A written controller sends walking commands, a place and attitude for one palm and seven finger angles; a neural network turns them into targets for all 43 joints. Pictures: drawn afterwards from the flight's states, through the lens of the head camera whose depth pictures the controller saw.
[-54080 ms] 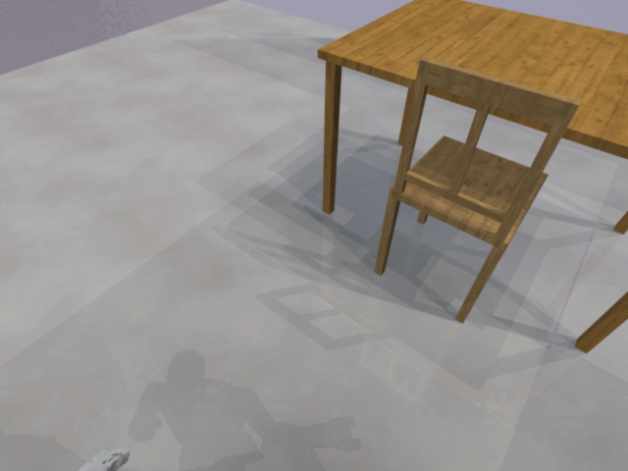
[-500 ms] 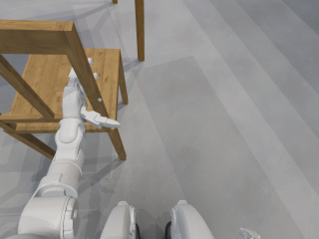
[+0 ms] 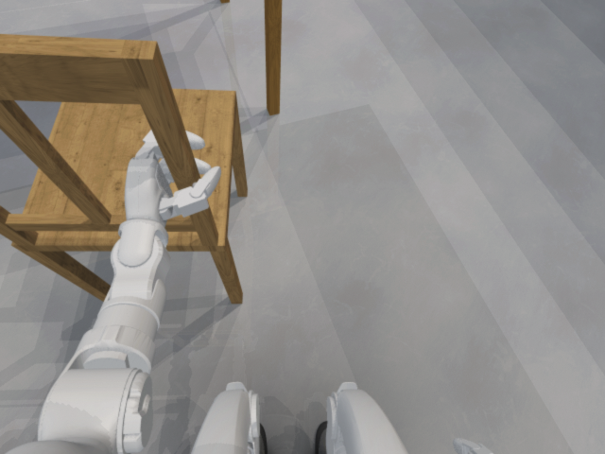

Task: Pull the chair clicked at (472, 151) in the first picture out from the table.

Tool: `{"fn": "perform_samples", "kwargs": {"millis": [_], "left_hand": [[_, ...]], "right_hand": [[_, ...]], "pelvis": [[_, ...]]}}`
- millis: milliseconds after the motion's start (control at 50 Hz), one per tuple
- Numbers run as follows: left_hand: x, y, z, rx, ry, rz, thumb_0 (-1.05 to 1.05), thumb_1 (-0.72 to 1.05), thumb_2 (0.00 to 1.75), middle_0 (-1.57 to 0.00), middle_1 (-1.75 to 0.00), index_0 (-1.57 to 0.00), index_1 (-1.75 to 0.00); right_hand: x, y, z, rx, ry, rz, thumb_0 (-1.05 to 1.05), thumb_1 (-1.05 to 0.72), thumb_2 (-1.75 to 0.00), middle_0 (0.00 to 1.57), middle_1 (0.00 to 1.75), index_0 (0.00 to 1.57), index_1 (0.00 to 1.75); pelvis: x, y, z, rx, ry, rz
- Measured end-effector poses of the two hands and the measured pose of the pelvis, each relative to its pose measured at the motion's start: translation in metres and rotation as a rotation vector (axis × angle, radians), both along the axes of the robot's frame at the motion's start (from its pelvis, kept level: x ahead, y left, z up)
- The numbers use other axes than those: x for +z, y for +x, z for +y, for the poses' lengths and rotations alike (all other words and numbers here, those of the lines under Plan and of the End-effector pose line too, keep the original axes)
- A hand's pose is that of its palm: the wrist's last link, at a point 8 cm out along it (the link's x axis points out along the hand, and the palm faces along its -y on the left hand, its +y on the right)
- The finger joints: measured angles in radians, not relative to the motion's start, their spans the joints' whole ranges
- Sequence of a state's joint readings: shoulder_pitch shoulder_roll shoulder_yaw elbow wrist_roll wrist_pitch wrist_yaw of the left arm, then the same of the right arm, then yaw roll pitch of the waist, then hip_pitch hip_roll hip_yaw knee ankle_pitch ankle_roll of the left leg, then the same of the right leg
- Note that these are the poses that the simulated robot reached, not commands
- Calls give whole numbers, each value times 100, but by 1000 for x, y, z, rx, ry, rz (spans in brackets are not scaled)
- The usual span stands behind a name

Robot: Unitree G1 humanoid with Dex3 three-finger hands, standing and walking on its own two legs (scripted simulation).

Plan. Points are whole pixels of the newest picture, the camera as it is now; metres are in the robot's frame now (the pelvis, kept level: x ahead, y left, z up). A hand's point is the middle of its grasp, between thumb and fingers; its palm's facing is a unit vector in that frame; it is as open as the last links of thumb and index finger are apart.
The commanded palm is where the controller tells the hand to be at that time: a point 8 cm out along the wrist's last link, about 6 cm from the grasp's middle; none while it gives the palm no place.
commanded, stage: hook a spindle and tug to test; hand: left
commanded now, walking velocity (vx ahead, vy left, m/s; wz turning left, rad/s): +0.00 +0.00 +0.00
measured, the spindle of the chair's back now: (58, 171) +0.48 +0.32 +0.01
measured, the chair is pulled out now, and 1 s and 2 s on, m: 0.47 0.51 0.66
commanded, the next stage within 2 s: step backward, pulling the chair out in 0.70 s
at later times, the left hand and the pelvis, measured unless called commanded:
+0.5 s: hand (196, 197) +0.44 +0.13 +0.02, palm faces +0.00 -1.00 +0.00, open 5.8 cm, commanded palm +0.40 +0.17 +0.03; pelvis +0.01 +0.00 +0.01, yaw -1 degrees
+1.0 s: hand (193, 217) +0.40 +0.13 +0.03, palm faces +0.07 -1.00 -0.05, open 5.7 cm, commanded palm +0.39 +0.18 +0.03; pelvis +0.03 +0.00 +0.07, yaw +0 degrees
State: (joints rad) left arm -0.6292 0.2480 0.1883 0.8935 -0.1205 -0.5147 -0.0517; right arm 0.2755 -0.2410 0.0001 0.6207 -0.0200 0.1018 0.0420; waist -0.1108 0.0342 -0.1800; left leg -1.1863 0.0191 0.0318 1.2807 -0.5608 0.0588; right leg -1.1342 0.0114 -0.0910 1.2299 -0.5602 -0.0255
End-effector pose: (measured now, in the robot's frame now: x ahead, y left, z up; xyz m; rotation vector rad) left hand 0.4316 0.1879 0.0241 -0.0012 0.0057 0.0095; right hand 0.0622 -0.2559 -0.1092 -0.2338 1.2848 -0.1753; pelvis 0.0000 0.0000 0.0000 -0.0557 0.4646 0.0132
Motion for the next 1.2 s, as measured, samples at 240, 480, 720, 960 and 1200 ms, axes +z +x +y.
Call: {"fn": "perform_samples", "kwargs": {"millis": [240, 480, 720, 960, 1200], "left_hand": [[-2, 0, -2, 0, -6, 13, 1, 63, 78, -41, -145, -44, -145], [-1, -15, -2, -8, -4, 20, 1, 65, 79, -37, -145, -40, -145], [-1, -40, -4, -16, -4, 22, 2, 65, 82, -36, -145, -39, -145], [16, -51, -3, 57, 56, 270, 3, 64, 79, -33, -126, -43, -145], [28, -57, -8, -14, 99, 439, 9, 63, 74, -30, -113, -49, -145]], "right_hand": [[2, 0, 5, -16, 9, -3, 0, -91, -90, 20, 30, 20, 30], [8, 13, 8, -18, 27, -24, 0, -91, -90, 20, 30, 20, 30], [12, 48, 8, 31, 29, -92, 0, -91, -90, 20, 30, 20, 30], [53, 58, 21, -62, 25, -124, 1, -91, -90, 20, 30, 20, 30], [104, 20, 5, -108, -96, -59, 0, -91, -90, 20, 30, 20, 30]], "pelvis": [[1, 1, 4, -9, -2, 1], [8, 11, 5, -16, 1, -7], [11, 17, 3, -5, 5, -21], [55, 21, 3, -5, 28, -137], [97, 21, 12, -19, 26, -255]]}}
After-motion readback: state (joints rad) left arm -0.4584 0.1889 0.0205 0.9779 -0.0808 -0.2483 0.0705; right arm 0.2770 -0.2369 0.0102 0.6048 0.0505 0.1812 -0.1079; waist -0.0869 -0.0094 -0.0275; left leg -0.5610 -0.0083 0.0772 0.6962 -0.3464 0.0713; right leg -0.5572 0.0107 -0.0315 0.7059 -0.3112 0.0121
